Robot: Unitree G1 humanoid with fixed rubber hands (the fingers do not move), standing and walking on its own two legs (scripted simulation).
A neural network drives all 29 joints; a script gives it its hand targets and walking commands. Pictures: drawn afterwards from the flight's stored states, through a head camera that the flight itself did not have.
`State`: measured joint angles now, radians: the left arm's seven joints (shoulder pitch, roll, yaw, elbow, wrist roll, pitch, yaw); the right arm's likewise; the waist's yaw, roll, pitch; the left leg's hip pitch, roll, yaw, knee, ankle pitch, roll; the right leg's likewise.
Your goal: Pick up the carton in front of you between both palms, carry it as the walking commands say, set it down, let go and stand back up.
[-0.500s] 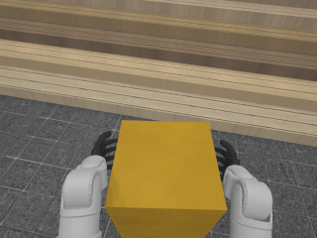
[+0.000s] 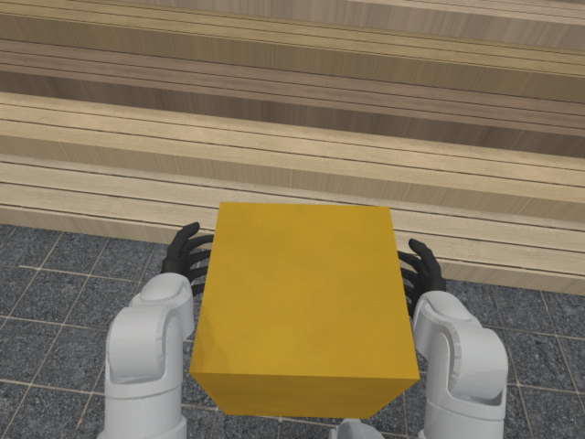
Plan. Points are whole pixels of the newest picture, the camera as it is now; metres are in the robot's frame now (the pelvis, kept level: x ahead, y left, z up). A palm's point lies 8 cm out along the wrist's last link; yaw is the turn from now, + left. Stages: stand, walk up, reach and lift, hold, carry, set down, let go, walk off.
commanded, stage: carry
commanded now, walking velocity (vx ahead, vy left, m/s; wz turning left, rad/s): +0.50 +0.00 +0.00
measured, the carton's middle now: (300, 319) +0.27 -0.01 +0.01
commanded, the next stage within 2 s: none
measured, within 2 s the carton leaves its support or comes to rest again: neither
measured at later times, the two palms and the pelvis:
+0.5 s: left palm (214, 88) +0.63 +0.14 +0.13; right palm (384, 97) +0.64 -0.16 +0.12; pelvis +0.34 -0.03 +0.00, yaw +3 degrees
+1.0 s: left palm (219, 12) +0.98 +0.18 +0.12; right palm (345, 23) +0.98 -0.12 +0.11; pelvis +0.56 +0.01 -0.02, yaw +2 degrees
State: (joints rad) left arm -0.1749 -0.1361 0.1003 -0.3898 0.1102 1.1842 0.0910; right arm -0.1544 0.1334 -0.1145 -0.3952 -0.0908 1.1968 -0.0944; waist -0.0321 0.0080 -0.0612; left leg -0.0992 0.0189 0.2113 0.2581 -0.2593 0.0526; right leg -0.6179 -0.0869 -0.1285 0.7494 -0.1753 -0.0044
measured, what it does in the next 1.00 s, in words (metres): walks ahead: right foot, then left foot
